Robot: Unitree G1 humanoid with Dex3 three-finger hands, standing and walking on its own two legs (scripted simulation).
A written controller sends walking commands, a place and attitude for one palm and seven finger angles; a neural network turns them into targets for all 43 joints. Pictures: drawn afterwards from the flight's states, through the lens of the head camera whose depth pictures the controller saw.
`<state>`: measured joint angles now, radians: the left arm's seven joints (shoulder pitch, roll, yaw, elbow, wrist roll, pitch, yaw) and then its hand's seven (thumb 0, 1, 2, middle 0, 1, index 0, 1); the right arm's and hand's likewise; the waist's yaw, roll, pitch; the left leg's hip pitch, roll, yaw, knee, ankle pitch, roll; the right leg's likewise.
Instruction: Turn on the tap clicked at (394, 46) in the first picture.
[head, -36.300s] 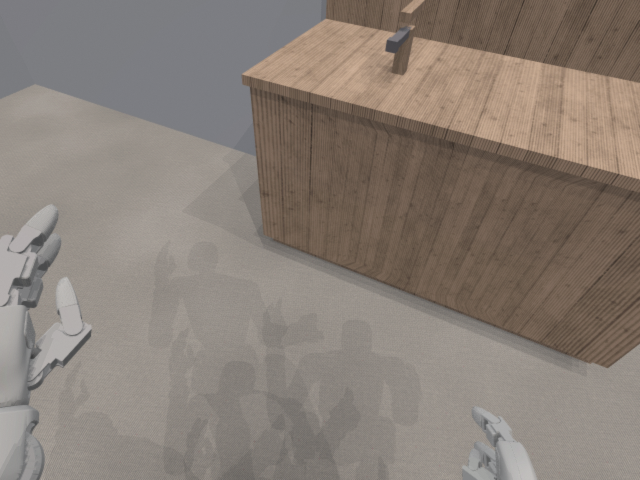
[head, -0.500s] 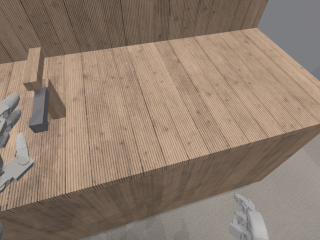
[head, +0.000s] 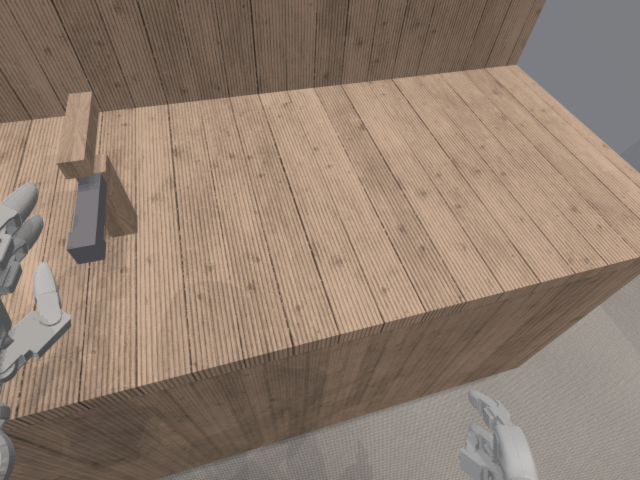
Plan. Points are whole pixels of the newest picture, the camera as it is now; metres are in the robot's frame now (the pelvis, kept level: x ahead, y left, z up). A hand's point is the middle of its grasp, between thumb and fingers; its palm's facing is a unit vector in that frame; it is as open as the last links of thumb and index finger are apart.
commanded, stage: shuffle to correct the standing spot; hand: left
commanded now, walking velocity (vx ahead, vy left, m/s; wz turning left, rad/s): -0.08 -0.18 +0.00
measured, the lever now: (87, 246) +0.33 +0.29 +0.11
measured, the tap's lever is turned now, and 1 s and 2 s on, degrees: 0 0 0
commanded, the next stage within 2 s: come to a stop and stand still in 1.40 s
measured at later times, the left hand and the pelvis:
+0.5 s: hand (74, 323) +0.22 +0.23 +0.16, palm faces +0.34 -0.85 -0.39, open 7.5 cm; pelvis +0.00 -0.01 +0.00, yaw +0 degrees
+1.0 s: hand (72, 324) +0.22 +0.23 +0.16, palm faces +0.32 -0.85 -0.41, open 7.5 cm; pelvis +0.00 -0.01 +0.00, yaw +0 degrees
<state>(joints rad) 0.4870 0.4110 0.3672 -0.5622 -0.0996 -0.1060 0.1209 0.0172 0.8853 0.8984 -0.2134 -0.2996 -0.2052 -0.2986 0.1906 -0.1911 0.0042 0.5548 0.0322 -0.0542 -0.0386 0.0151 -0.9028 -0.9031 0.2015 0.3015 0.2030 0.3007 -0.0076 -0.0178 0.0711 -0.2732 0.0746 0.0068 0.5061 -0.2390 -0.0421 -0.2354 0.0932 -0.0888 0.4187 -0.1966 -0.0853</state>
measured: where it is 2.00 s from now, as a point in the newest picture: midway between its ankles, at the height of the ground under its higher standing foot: outside the picture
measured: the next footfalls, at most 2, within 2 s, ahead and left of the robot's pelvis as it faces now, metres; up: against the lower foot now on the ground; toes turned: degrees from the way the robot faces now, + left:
none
